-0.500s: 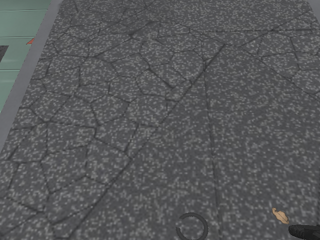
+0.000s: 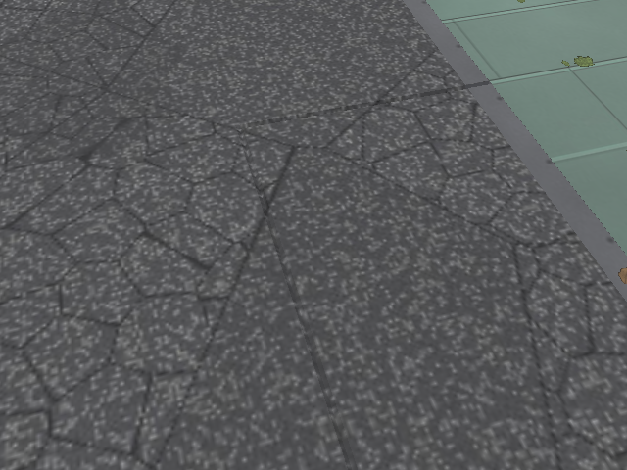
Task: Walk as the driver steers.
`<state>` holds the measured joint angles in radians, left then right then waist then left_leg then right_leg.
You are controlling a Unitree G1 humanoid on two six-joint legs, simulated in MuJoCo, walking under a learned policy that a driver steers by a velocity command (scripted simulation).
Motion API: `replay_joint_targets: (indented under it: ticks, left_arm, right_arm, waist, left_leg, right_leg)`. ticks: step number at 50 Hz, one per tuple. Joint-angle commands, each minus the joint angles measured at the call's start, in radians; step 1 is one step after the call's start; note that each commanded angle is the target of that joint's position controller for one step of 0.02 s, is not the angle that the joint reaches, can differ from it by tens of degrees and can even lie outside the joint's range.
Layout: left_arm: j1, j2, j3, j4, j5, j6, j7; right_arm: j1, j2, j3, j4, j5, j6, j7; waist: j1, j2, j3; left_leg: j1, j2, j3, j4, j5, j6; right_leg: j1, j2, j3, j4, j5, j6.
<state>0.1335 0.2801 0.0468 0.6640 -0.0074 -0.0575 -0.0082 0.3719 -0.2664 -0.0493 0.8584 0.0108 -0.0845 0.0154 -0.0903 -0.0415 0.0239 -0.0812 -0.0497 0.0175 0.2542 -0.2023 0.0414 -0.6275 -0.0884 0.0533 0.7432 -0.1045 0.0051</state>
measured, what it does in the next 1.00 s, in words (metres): walks ahead: right foot, then left foot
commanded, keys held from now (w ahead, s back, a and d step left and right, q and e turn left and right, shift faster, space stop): no key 0.98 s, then w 0.02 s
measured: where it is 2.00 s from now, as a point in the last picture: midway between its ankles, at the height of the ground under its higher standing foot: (308, 378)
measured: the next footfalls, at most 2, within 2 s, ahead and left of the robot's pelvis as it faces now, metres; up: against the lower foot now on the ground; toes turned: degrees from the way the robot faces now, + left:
right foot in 0.14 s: +0.26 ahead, -0.14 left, +0.00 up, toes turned +0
left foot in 0.46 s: +0.23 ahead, +0.11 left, +0.00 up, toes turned +0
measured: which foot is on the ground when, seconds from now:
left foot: down 0.00-0.16, up 0.18-0.44, down 0.46-1.00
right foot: up 0.00-0.12, down 0.14-1.00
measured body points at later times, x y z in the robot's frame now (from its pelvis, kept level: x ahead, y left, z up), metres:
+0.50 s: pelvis +0.16 -0.04 -0.01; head +0.17 -0.03 +0.43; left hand +0.30 +0.21 -0.14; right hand +0.27 -0.31 -0.14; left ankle +0.19 +0.10 -0.75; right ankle +0.22 -0.14 -0.75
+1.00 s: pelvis +0.21 -0.02 -0.01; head +0.22 -0.02 +0.44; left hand +0.30 +0.24 -0.15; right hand +0.28 -0.28 -0.15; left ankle +0.19 +0.11 -0.75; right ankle +0.22 -0.14 -0.75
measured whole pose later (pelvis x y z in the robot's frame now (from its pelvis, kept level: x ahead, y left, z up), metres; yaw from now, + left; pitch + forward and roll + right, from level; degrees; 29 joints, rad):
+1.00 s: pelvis +0.21 -0.02 -0.01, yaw +0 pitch -2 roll +0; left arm 0.14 0.24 0.04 1.02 0.00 0.02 0.03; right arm 0.18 -0.24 -0.02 1.00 0.00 0.00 -0.03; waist 0.00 0.00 0.04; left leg -0.16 0.02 0.00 0.49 -0.30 -0.01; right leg -0.21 0.00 0.00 0.49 -0.25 0.00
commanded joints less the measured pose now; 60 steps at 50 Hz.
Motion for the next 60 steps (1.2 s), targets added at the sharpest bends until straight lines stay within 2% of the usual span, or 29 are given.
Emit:
replay_joint_targets:
  ticks: [1,4,6,7,8,9,10,11,12,13,14,16,19,22,23,24,25,26,27,29,35,45,49,50,52,53,55,58,60]
  left_arm:
    - [-0.100,0.034,0.002,-0.084,0.000,-0.023,-0.011]
    - [-0.127,0.051,0.011,-0.098,0.001,-0.031,-0.025]
    - [-0.033,0.082,0.027,-0.067,0.013,-0.032,-0.025]
    - [0.057,0.117,0.042,-0.036,0.023,-0.032,-0.018]
    - [0.169,0.186,0.056,-0.020,0.040,-0.029,-0.006]
    - [0.179,0.206,0.047,-0.023,0.049,-0.013,0.000]
    - [0.215,0.146,0.038,-0.008,0.025,0.002,-0.008]
    - [0.152,0.122,0.030,-0.009,0.013,0.008,-0.012]
    - [0.073,0.093,0.019,-0.009,0.011,0.009,-0.011]
    - [0.015,0.070,0.008,-0.010,0.016,0.008,-0.013]
    - [-0.028,0.073,0.010,-0.003,0.025,0.007,-0.014]
    - [-0.080,0.079,0.015,0.009,0.041,0.007,-0.014]
    - [-0.077,0.084,0.016,0.039,0.035,0.013,-0.004]
    - [-0.083,0.069,0.006,0.069,0.023,0.026,0.002]
    - [-0.057,0.045,-0.004,0.089,0.025,0.027,0.001]
    - [-0.029,0.037,-0.008,0.107,0.031,0.029,0.002]
    - [0.020,0.049,-0.001,0.112,0.028,0.031,0.004]
    - [-0.004,0.064,0.000,0.120,0.031,0.036,0.012]
    - [-0.009,0.066,0.003,0.123,0.027,0.039,0.018]
    - [0.012,0.059,0.003,0.146,0.026,0.045,0.026]
    - [0.020,0.056,0.005,0.207,0.015,0.043,0.025]
    - [0.013,0.068,0.008,0.300,0.009,0.064,0.039]
    - [0.005,0.071,0.008,0.329,0.008,0.068,0.042]
    - [0.021,0.062,0.006,0.346,0.007,0.070,0.042]
    - [0.025,0.075,0.013,0.360,-0.003,0.073,0.043]
    - [0.019,0.079,0.014,0.357,-0.005,0.069,0.043]
    - [0.013,0.071,0.012,0.353,-0.009,0.044,0.040]
    - [-0.001,0.046,0.009,0.346,-0.015,-0.007,0.021]
    - [-0.005,0.016,0.003,0.337,-0.019,-0.036,0.005]
  right_arm:
    - [-0.031,-0.180,-0.036,-0.050,0.006,-0.004,-0.008]
    - [-0.003,-0.186,-0.034,-0.024,0.008,0.016,-0.013]
    - [-0.043,-0.198,-0.036,-0.027,0.012,0.025,-0.019]
    - [-0.042,-0.182,-0.030,-0.028,0.009,0.023,-0.021]
    - [-0.040,-0.137,-0.011,-0.054,-0.018,0.016,-0.023]
    - [0.135,-0.036,0.026,-0.034,-0.034,0.012,-0.013]
    - [0.158,-0.115,0.011,-0.001,-0.007,0.017,-0.009]
    - [0.055,-0.170,-0.007,-0.022,0.012,0.027,-0.011]
    - [-0.018,-0.155,-0.006,-0.038,0.009,0.040,-0.021]
    - [-0.045,-0.146,-0.007,-0.039,-0.003,0.057,-0.030]
    - [-0.033,-0.130,-0.007,-0.036,-0.009,0.075,-0.037]
    - [0.000,-0.089,0.001,-0.018,-0.013,0.094,-0.048]
    - [-0.030,-0.081,0.005,-0.010,-0.021,0.104,-0.052]
    - [-0.069,-0.083,0.003,-0.008,-0.034,0.110,-0.046]
    - [-0.092,-0.091,0.003,-0.019,-0.046,0.110,-0.046]
    - [-0.114,-0.120,0.002,-0.038,-0.047,0.107,-0.050]
    - [-0.151,-0.194,-0.018,-0.032,-0.031,0.107,-0.054]
    - [-0.166,-0.151,-0.013,-0.026,-0.027,0.099,-0.051]
    - [-0.174,-0.112,-0.002,-0.018,-0.034,0.090,-0.049]
    - [-0.191,-0.089,0.007,-0.010,-0.032,0.071,-0.044]
    - [-0.163,-0.101,0.008,0.035,-0.019,0.060,-0.045]
    - [-0.170,-0.090,0.012,0.096,-0.016,0.072,-0.046]
    - [-0.169,-0.086,0.013,0.118,-0.016,0.075,-0.047]
    - [-0.148,-0.077,0.014,0.134,-0.015,0.076,-0.048]
    - [-0.144,-0.091,0.006,0.142,-0.005,0.082,-0.051]
    - [-0.149,-0.096,0.004,0.137,-0.003,0.080,-0.053]
    - [-0.133,-0.098,0.003,0.131,0.005,0.061,-0.054]
    - [-0.064,-0.120,-0.007,0.145,0.016,0.024,-0.044]
    - [-0.034,-0.154,-0.018,0.153,0.022,0.009,-0.036]
  waist:
    - [0.010,0.118,0.014]
    - [0.020,0.137,-0.011]
    - [0.090,0.137,-0.064]
    - [0.133,0.115,-0.118]
    - [0.167,0.020,-0.239]
    - [0.103,-0.219,-0.388]
    - [0.140,-0.170,-0.477]
    - [0.143,-0.104,-0.336]
    - [0.122,-0.048,-0.242]
    - [0.097,-0.025,-0.179]
    - [0.060,-0.050,-0.151]
    - [0.027,-0.090,-0.137]
    - [0.042,-0.088,-0.164]
    - [0.035,-0.062,-0.114]
    - [0.038,-0.045,-0.077]
    - [0.053,-0.007,-0.034]
    - [0.111,0.121,0.010]
    - [0.089,0.140,0.023]
    - [0.094,0.150,0.023]
    - [0.100,0.153,0.005]
    - [0.083,0.076,-0.057]
    - [0.087,0.041,-0.047]
    - [0.089,0.044,-0.038]
    - [0.088,0.046,-0.058]
    - [0.091,0.059,-0.007]
    - [0.091,0.064,0.045]
    - [0.084,0.068,0.117]
    - [0.067,0.125,0.126]
    - [0.075,0.211,0.115]
  left_leg:
    - [-0.037,0.230,-0.119,-0.076,0.356,0.147]
    - [0.027,0.247,-0.112,0.016,0.484,0.110]
    - [0.032,0.229,-0.099,0.133,0.581,0.072]
    - [-0.003,0.187,-0.076,0.248,0.604,0.042]
    - [-0.140,0.128,-0.037,0.462,0.365,-0.007]
    - [-0.418,0.017,-0.029,0.808,-0.415,-0.079]
    - [-0.447,0.036,-0.135,0.913,-0.515,-0.084]
    - [-0.506,0.072,-0.116,0.946,-0.470,-0.090]
    - [-0.517,0.104,-0.097,0.906,-0.402,-0.097]
    - [-0.479,0.129,-0.098,0.851,-0.358,-0.108]
    - [-0.386,0.147,-0.099,0.777,-0.313,-0.115]
    - [-0.243,0.126,-0.060,0.638,-0.267,-0.125]
    - [-0.138,0.116,-0.046,0.467,-0.113,-0.113]
    - [-0.022,0.097,-0.027,0.296,0.044,-0.076]
    - [-0.005,0.116,-0.052,0.240,0.068,-0.057]
    - [-0.021,0.168,-0.108,0.171,0.062,-0.032]
    - [-0.133,0.172,-0.107,0.171,-0.102,-0.001]
    - [-0.233,0.148,-0.103,0.134,-0.230,0.000]
    - [-0.266,0.144,-0.103,0.113,-0.235,-0.015]
    - [-0.245,0.136,-0.093,0.120,-0.125,-0.041]
    - [-0.149,0.120,-0.070,0.180,0.110,-0.040]
    - [-0.125,0.101,-0.050,0.169,0.174,-0.035]
    - [-0.121,0.095,-0.043,0.158,0.162,-0.036]
    - [-0.110,0.084,-0.032,0.151,0.063,-0.034]
    - [-0.163,0.069,-0.031,0.155,-0.265,-0.002]
    - [-0.204,0.079,-0.054,0.146,-0.401,0.017]
    - [-0.241,0.111,-0.108,0.130,-0.505,0.048]
    - [-0.171,0.191,-0.245,0.094,-0.505,0.109]
    - [-0.100,0.293,-0.399,0.032,-0.431,0.166]
  right_leg:
    - [0.074,0.037,-0.042,-0.137,0.135,0.006]
    - [0.137,0.068,-0.038,-0.213,0.138,-0.024]
    - [0.288,0.096,-0.050,-0.283,0.169,-0.059]
    - [0.438,0.093,-0.055,-0.321,0.267,-0.086]
    - [0.681,-0.061,0.081,-0.251,0.646,-0.142]
    - [0.979,-0.331,0.371,-0.196,0.944,-0.330]
    - [0.949,-0.328,0.449,-0.244,0.740,-0.359]
    - [0.834,-0.263,0.360,-0.291,0.611,-0.316]
    - [0.712,-0.215,0.296,-0.327,0.520,-0.277]
    - [0.584,-0.189,0.249,-0.364,0.467,-0.260]
    - [0.460,-0.163,0.206,-0.403,0.412,-0.244]
    - [0.324,-0.117,0.126,-0.444,0.363,-0.238]
    - [0.300,-0.107,0.105,-0.465,0.185,-0.234]
    - [0.215,-0.065,0.097,-0.480,-0.237,-0.170]
    - [0.184,-0.039,0.095,-0.481,-0.359,-0.124]
    - [0.173,-0.005,0.083,-0.453,-0.426,-0.078]
    - [0.211,0.055,0.026,-0.434,-0.379,-0.044]
    - [0.304,0.072,-0.003,-0.385,-0.304,-0.025]
    - [0.352,0.072,-0.009,-0.358,-0.249,-0.027]
    - [0.387,0.069,-0.011,-0.335,-0.161,-0.039]
    - [0.441,0.060,-0.017,-0.302,0.064,-0.044]
    - [0.488,0.055,-0.020,-0.299,0.135,-0.037]
    - [0.491,0.055,-0.021,-0.306,0.122,-0.035]
    - [0.498,0.067,-0.035,-0.308,0.023,-0.036]
    - [0.435,0.097,-0.057,-0.287,-0.336,-0.053]
    - [0.376,0.093,-0.045,-0.290,-0.470,-0.065]
    - [0.297,0.078,-0.015,-0.283,-0.549,-0.086]
    - [0.220,0.083,-0.026,-0.189,-0.450,-0.091]
    - [0.178,0.105,-0.075,-0.098,-0.326,-0.089]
